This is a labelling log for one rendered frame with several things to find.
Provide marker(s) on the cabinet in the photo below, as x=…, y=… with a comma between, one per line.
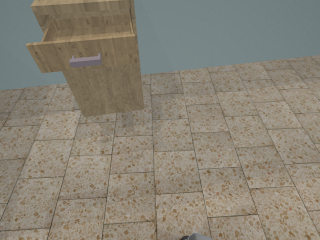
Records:
x=99, y=90

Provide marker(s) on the drawer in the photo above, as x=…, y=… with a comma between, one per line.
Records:
x=110, y=35

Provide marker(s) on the handle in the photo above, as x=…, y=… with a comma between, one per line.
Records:
x=85, y=61

